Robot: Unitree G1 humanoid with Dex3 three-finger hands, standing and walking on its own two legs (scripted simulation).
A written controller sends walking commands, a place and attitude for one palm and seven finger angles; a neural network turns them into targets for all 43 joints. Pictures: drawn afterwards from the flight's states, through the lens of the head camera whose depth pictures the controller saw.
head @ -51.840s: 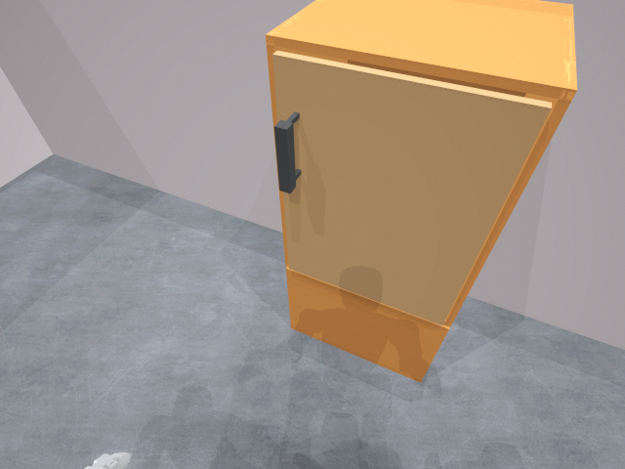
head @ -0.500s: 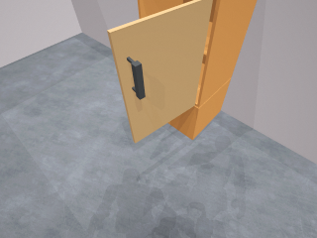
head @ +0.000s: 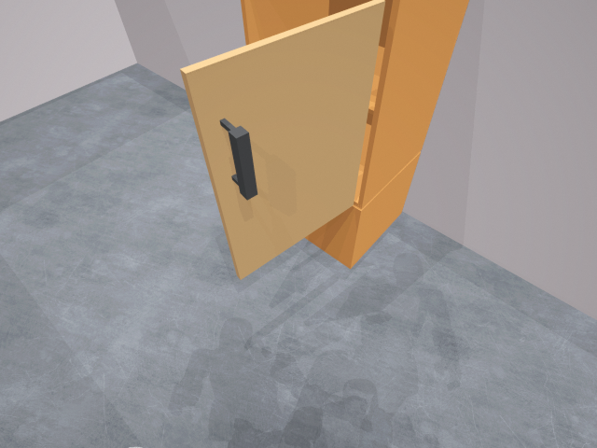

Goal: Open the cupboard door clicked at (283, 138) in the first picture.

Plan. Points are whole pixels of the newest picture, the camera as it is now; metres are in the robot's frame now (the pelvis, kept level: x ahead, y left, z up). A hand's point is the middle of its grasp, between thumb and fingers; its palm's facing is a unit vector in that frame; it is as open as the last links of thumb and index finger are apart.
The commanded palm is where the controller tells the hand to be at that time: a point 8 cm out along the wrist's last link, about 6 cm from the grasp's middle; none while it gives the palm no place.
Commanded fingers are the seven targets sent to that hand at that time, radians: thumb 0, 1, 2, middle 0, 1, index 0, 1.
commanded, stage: look to check the result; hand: left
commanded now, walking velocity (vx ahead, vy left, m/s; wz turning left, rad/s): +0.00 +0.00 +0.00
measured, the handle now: (237, 159) +0.58 +0.14 +0.04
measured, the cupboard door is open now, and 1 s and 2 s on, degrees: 80 80 80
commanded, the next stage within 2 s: stand and wait in 0.48 s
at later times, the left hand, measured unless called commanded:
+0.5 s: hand out of the picture +0.09 +0.23 -0.16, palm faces -0.02 -0.94 -0.33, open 7.4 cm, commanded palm none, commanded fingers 0.00 0.90 0.90 -0.20 -0.30 -0.20 -0.30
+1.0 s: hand out of the picture +0.10 +0.24 -0.16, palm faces -0.04 -0.95 -0.32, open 7.4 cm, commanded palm none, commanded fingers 0.00 0.90 0.90 -0.20 -0.30 -0.20 -0.30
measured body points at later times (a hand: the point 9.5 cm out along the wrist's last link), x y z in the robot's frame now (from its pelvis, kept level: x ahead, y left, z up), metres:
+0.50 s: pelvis +0.02 +0.00 +0.00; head +0.05 -0.02 +0.45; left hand +0.10 +0.28 -0.13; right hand +0.10 -0.29 -0.15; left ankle +0.03 +0.12 -0.75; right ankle -0.02 -0.09 -0.75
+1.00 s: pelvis +0.03 +0.00 +0.00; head +0.06 -0.01 +0.45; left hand +0.11 +0.28 -0.14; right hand +0.09 -0.29 -0.14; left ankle +0.03 +0.12 -0.75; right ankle -0.02 -0.09 -0.75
